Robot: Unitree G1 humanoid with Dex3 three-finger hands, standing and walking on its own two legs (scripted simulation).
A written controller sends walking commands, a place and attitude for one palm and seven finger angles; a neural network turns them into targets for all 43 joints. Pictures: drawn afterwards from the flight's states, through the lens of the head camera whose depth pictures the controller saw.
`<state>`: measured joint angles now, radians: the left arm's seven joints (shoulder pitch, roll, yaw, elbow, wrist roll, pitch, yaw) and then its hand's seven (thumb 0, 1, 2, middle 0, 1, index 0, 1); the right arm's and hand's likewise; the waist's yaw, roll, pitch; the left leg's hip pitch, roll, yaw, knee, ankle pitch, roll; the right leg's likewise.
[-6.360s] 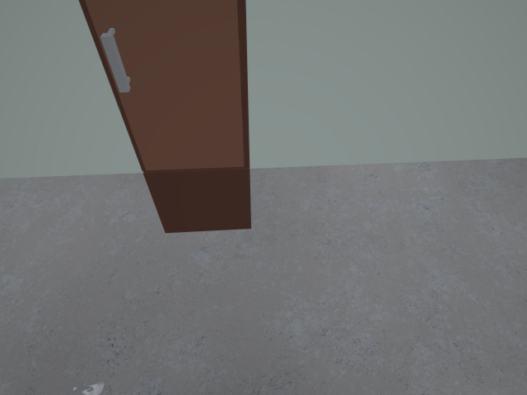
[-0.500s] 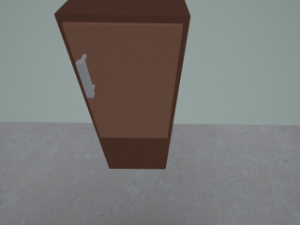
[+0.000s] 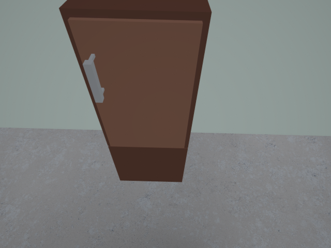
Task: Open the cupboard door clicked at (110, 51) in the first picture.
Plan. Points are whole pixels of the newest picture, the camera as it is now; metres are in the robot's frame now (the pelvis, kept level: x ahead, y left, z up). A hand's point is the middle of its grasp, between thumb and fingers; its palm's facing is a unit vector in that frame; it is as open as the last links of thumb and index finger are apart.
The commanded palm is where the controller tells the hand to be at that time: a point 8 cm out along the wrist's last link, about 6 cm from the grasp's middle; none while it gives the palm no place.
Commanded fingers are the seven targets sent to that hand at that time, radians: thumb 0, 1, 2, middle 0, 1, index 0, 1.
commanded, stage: look again from close up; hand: left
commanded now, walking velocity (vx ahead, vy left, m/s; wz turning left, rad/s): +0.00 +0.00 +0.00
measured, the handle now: (96, 78) +0.58 +0.27 +0.08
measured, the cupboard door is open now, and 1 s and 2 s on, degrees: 0 0 0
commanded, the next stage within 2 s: shuffle to correct the standing spot in 0.38 s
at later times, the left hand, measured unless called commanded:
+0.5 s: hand out of the picture -0.01 +0.18 -0.17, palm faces +0.05 -0.98 -0.19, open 7.4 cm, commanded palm none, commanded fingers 0.00 0.90 0.90 -0.20 -0.30 -0.20 -0.30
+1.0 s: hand out of the picture +0.02 +0.22 -0.18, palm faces +0.03 -0.98 -0.19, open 7.4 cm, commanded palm none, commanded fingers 0.00 0.90 0.90 -0.20 -0.30 -0.20 -0.30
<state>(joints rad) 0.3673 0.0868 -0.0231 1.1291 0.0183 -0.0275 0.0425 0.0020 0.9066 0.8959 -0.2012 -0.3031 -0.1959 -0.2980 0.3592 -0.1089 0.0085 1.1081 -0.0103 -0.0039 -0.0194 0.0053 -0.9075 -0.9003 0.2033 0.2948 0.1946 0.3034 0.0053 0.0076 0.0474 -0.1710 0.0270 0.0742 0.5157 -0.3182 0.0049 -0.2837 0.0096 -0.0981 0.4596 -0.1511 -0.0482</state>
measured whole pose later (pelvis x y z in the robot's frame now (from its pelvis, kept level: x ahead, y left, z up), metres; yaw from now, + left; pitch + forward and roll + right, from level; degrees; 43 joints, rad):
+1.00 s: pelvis +0.05 +0.05 -0.01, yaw +0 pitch -1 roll -1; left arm 0.35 0.13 -0.01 1.12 0.01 0.00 0.04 0.00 0.91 0.90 -0.20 -0.30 -0.20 -0.30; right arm 0.37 -0.12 0.02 1.03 -0.02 -0.04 -0.04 0.01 -0.91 -0.90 0.20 0.29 0.19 0.30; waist 0.00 0.02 0.02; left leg -0.11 -0.05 0.10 0.54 -0.41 0.08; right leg -0.28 -0.05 -0.04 0.60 -0.29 -0.01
